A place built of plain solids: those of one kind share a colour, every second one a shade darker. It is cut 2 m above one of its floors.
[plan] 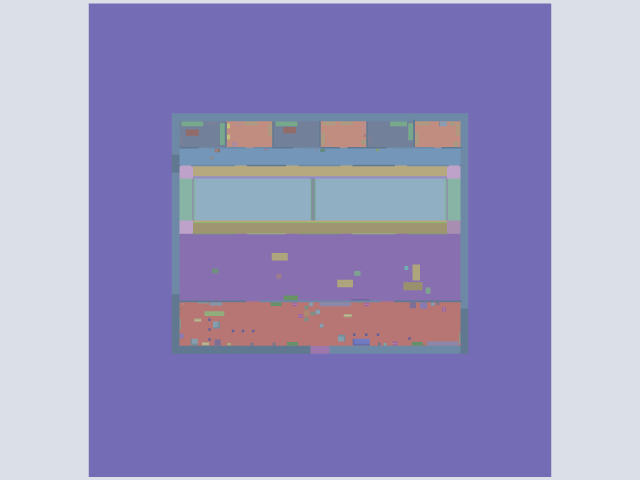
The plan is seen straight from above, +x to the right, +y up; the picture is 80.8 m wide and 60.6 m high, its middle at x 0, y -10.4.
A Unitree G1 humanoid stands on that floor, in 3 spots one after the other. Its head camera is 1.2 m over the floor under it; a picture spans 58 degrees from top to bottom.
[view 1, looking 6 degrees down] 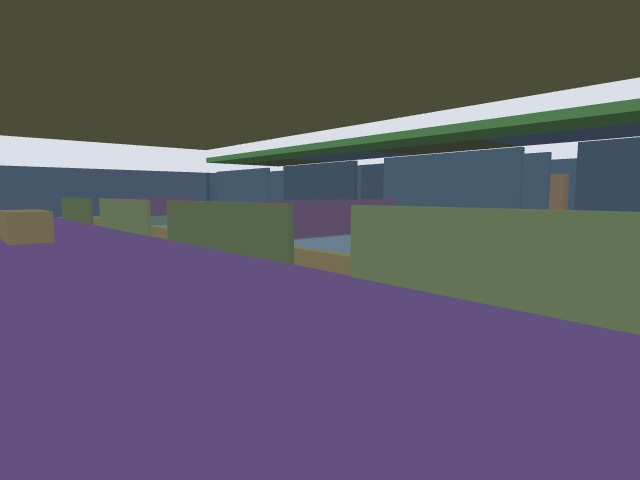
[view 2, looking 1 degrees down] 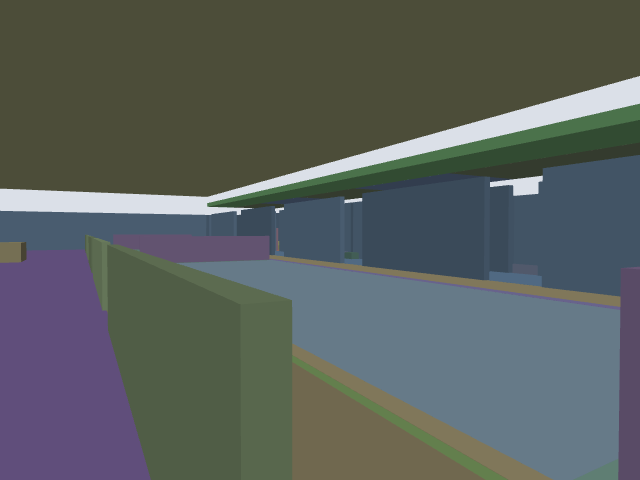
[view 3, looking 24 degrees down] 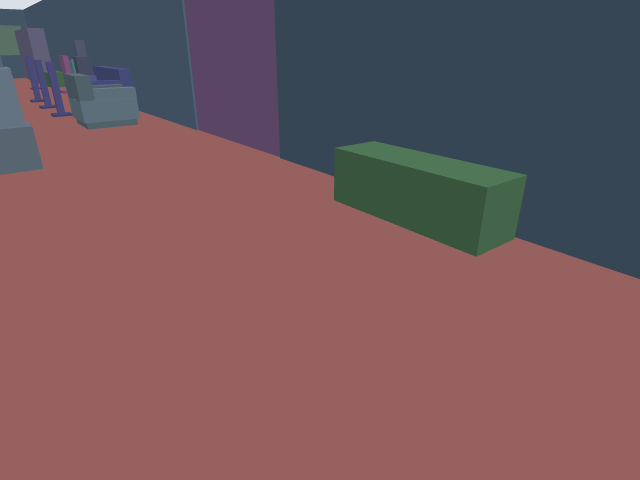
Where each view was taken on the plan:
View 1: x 8.49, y -14.10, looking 139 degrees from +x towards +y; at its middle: floor_plot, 11.48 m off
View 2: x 16.95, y -9.95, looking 151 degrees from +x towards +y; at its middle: wall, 18.26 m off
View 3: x -5.49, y -21.00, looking -38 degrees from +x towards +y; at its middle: floor_lobby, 2.95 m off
